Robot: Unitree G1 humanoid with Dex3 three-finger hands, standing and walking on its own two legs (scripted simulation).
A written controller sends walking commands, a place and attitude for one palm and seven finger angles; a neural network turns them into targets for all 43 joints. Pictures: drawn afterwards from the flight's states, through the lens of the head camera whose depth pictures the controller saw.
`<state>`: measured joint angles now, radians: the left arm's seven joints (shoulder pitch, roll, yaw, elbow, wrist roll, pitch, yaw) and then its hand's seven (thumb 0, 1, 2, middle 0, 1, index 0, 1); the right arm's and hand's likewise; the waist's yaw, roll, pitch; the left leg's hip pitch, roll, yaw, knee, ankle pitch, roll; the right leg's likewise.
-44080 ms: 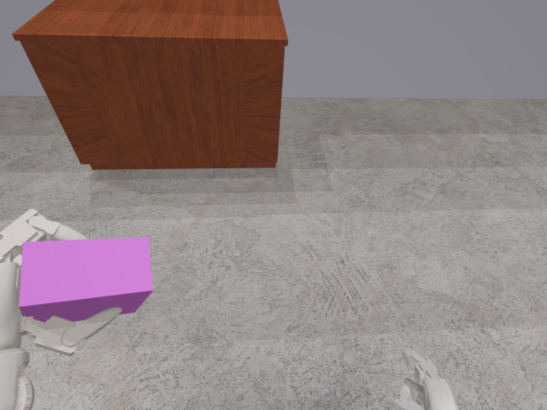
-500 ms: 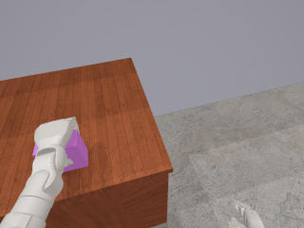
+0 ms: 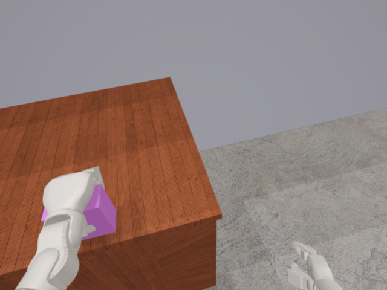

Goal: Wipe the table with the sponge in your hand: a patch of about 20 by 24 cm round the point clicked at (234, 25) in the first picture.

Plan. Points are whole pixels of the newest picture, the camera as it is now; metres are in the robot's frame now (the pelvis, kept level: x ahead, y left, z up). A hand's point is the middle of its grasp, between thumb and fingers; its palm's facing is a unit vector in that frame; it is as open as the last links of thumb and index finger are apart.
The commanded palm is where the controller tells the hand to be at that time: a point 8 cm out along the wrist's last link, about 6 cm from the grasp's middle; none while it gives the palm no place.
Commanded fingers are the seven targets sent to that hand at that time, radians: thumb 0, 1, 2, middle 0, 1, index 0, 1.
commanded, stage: lift the sponge slowly off the table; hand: left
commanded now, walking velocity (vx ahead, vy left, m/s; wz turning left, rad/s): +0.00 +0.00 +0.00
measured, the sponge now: (86, 218) +0.25 +0.28 +0.01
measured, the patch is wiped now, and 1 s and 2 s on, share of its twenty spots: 0.95 0.95 0.95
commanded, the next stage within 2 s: none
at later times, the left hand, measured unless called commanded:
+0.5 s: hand (79, 214) +0.24 +0.26 +0.06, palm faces -0.02 -0.11 -0.99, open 10.2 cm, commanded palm +0.22 +0.27 +0.14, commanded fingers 0.00 0.10 1.30 -1.20 -1.60 -1.20 -1.60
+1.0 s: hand (81, 191) +0.26 +0.26 +0.10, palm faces +0.02 -0.08 -1.00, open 10.2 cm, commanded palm +0.23 +0.26 +0.17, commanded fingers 0.00 0.10 1.30 -1.20 -1.60 -1.20 -1.60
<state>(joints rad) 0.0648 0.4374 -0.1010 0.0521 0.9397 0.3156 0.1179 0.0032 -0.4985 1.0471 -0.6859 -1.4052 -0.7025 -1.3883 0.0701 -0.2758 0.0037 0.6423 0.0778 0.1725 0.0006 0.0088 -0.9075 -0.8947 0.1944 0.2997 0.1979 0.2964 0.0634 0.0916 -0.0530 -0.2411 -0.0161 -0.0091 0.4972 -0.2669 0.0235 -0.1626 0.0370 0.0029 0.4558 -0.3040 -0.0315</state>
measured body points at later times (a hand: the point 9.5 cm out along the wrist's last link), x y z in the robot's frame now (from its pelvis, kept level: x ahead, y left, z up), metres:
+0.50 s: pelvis -0.01 -0.01 +0.00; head -0.02 -0.04 +0.45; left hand +0.23 +0.26 +0.12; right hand +0.21 -0.23 -0.09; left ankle +0.00 +0.11 -0.74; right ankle -0.04 -0.10 -0.74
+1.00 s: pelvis -0.01 -0.01 +0.01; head -0.02 -0.06 +0.45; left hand +0.26 +0.26 +0.16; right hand +0.21 -0.24 -0.09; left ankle +0.00 +0.11 -0.74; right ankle -0.04 -0.10 -0.74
